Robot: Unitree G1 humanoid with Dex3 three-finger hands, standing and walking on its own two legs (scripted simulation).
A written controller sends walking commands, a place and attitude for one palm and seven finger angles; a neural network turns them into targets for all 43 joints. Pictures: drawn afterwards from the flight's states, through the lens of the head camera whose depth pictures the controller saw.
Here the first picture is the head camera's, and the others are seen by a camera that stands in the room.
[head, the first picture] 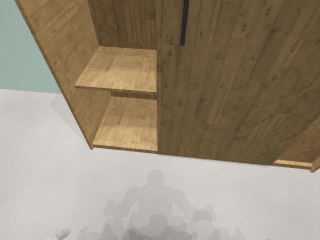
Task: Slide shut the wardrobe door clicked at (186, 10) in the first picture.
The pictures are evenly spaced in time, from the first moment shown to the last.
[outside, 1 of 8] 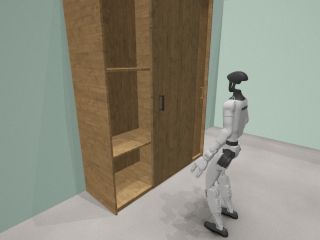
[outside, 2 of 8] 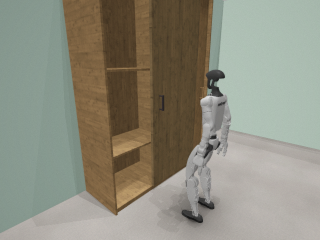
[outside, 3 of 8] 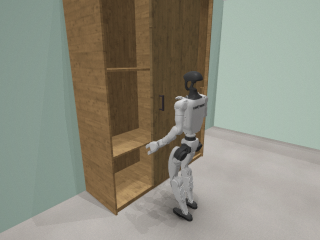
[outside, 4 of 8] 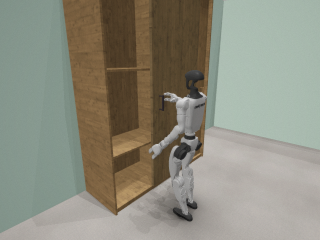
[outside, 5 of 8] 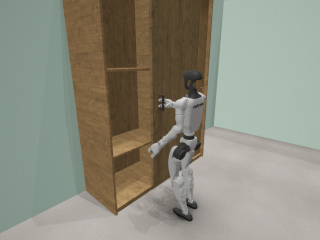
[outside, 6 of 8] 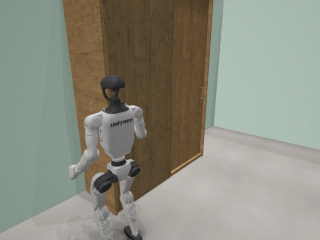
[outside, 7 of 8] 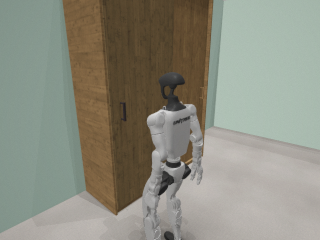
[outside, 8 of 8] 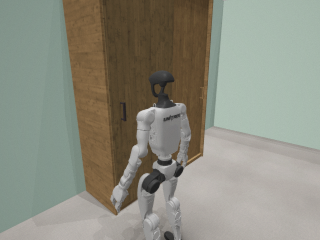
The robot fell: no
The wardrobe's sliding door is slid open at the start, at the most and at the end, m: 0.48 0.48 0.00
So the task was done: yes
